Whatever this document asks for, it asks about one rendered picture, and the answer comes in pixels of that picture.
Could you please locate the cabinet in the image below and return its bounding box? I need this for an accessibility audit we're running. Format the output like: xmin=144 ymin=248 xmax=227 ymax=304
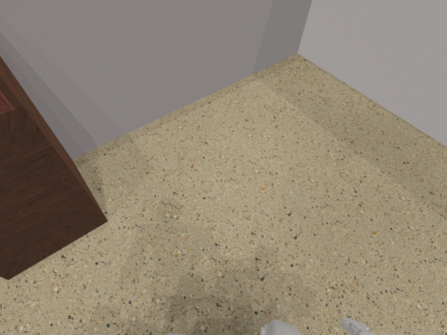
xmin=0 ymin=56 xmax=108 ymax=280

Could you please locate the robot right hand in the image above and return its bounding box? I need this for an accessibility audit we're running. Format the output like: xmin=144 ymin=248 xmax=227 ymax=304
xmin=341 ymin=318 xmax=376 ymax=335

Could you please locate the right robot thigh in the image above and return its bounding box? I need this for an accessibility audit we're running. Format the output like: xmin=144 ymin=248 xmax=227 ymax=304
xmin=260 ymin=321 xmax=302 ymax=335

